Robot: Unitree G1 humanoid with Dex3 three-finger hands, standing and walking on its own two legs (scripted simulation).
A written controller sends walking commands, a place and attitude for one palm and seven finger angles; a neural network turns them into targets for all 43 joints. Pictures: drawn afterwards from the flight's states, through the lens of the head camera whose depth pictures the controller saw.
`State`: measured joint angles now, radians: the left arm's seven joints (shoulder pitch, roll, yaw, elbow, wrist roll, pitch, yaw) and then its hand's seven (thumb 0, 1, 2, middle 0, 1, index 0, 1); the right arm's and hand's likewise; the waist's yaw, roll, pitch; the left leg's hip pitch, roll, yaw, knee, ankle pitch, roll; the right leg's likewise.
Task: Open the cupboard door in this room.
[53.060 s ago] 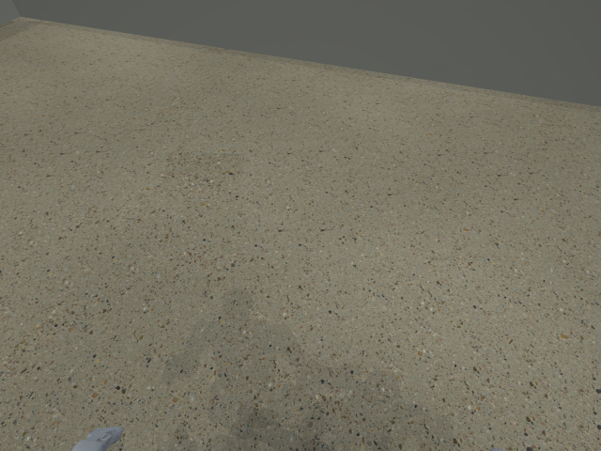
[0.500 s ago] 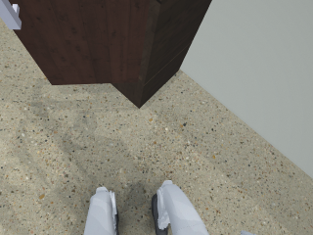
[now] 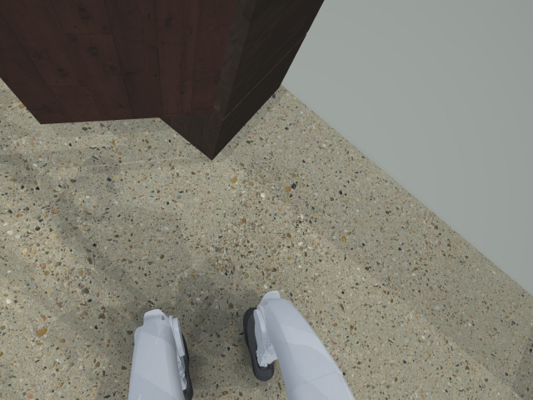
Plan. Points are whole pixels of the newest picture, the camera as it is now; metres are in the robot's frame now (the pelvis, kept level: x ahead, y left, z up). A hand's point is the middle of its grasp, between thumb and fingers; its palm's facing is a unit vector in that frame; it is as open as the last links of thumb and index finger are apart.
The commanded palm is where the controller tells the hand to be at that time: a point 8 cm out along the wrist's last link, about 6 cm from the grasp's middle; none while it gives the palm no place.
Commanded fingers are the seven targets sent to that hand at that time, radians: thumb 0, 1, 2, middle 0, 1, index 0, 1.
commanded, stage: move the hooked fingers beside the handle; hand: left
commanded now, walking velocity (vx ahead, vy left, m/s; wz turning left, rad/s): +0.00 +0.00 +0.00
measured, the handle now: out of the picture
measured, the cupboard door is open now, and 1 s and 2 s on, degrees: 49 49 49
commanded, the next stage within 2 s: slide the fingers in behind the handle in 1.68 s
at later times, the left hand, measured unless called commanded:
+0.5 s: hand out of the picture +0.56 +0.33 +0.10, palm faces +0.05 -1.00 +0.00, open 14.0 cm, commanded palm +0.56 +0.34 +0.09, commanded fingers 0.00 -0.50 0.30 -0.30 -1.20 -0.30 -1.20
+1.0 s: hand out of the picture +0.55 +0.32 +0.09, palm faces +0.05 -1.00 -0.03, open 14.0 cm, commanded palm +0.56 +0.34 +0.09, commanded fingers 0.00 -0.50 0.30 -0.30 -1.20 -0.30 -1.20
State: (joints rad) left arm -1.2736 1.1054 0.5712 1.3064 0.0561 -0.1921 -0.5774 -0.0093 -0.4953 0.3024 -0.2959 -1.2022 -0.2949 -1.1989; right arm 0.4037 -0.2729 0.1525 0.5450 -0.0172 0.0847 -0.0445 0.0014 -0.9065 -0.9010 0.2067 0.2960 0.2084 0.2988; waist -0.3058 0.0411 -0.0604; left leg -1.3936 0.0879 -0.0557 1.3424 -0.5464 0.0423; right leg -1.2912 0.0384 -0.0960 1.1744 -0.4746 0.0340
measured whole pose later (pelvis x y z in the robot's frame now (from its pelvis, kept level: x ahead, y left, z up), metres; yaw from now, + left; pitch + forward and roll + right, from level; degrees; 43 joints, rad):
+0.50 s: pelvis +0.01 +0.00 +0.02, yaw +1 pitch +31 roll -9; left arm -1.16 0.97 0.57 1.26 0.01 -0.24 -0.54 -0.01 -0.50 0.30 -0.30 -1.20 -0.30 -1.20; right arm 0.40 -0.28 0.12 0.55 -0.03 0.09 -0.01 0.00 -0.91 -0.90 0.21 0.30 0.21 0.30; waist -0.29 0.03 -0.08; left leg -1.29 0.08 -0.06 1.27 -0.54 0.04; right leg -1.18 0.04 -0.10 1.09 -0.46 0.03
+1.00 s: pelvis +0.00 -0.02 +0.00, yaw +1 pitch +32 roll -9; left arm -1.25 1.07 0.56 1.34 0.02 -0.24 -0.58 -0.01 -0.50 0.30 -0.30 -1.20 -0.30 -1.20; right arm 0.36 -0.29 0.15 0.55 -0.01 0.08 -0.05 0.00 -0.91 -0.90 0.21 0.30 0.21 0.30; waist -0.29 0.03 -0.07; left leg -1.38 0.10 -0.08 1.35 -0.54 0.02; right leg -1.29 0.05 -0.11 1.20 -0.48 0.01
